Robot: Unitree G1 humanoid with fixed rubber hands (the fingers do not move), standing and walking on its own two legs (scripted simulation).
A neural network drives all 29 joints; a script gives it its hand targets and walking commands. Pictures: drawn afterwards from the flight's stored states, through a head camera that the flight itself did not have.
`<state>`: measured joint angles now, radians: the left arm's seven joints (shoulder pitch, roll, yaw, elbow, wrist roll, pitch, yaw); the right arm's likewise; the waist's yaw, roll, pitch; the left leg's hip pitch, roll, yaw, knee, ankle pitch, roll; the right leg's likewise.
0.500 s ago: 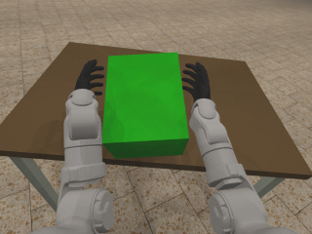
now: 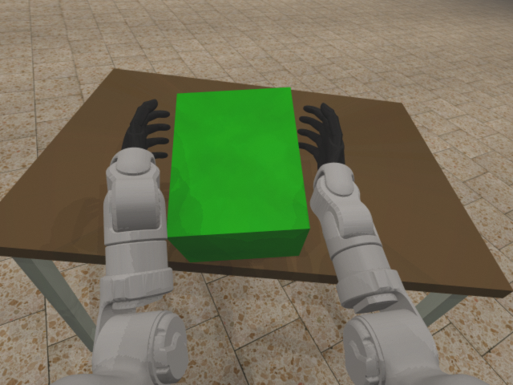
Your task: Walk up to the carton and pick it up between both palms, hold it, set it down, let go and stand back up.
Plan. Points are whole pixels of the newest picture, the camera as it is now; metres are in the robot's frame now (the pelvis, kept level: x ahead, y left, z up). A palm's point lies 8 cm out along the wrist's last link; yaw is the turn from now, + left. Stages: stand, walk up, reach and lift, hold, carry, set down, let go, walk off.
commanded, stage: hold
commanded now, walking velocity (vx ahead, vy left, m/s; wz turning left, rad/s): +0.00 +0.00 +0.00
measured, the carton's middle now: (239, 176) +0.40 +0.00 +0.12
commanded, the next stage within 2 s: set down in 0.36 s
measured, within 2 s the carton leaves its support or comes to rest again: neither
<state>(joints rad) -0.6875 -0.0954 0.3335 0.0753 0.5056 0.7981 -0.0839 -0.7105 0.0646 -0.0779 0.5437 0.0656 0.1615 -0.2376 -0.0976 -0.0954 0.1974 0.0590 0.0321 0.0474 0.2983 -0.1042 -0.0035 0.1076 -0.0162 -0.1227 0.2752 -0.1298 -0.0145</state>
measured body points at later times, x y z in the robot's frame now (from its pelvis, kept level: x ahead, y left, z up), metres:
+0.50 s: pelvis +0.00 +0.01 +0.00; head -0.02 +0.04 +0.45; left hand +0.39 +0.13 +0.19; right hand +0.37 -0.15 +0.19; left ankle +0.06 +0.12 -0.75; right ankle +0.04 -0.11 -0.75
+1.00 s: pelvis +0.05 +0.01 +0.00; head +0.04 +0.03 +0.45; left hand +0.45 +0.10 +0.13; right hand +0.40 -0.17 +0.15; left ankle +0.06 +0.12 -0.75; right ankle +0.04 -0.11 -0.75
